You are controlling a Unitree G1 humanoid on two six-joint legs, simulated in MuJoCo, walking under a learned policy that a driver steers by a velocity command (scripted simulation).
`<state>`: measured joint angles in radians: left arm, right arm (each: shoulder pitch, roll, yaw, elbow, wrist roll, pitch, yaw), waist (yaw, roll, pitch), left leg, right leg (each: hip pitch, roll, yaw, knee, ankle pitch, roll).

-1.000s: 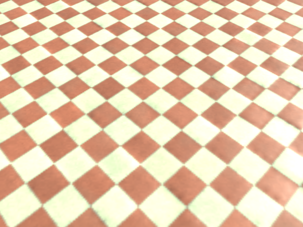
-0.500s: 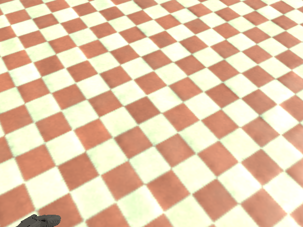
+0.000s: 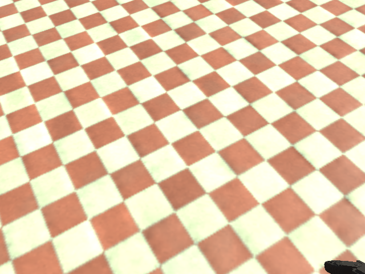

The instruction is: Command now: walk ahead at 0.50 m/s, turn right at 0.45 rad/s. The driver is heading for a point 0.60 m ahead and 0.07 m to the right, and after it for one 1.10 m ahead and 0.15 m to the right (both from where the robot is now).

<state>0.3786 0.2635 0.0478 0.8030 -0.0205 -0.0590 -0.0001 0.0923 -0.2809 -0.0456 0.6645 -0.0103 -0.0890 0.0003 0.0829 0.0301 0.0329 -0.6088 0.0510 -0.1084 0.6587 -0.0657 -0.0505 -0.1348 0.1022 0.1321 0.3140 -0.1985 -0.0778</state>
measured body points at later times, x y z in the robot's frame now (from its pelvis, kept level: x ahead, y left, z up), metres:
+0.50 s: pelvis +0.27 +0.02 -0.01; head +0.30 +0.01 +0.44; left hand +0.53 +0.21 -0.09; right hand +0.21 -0.27 -0.13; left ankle +0.23 +0.15 -0.75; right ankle +0.37 -0.18 -0.69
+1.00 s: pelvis +0.51 -0.13 +0.00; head +0.53 -0.14 +0.45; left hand +0.67 +0.10 -0.12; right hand +0.55 -0.43 -0.12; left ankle +0.73 -0.02 -0.68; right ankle +0.43 -0.18 -0.75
